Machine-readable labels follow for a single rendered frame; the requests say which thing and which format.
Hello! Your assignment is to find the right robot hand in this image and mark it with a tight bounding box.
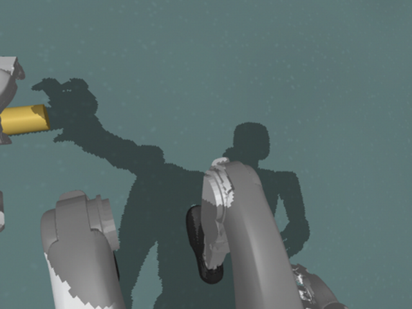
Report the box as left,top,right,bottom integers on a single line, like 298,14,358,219
291,264,339,309

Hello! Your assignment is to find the right robot foot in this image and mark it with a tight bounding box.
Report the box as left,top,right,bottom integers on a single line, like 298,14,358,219
186,205,223,284

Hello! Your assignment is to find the can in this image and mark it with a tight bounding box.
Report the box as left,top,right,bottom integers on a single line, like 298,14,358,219
0,104,50,135

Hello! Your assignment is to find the left robot hand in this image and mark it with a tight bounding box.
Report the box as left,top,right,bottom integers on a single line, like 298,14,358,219
0,57,25,145

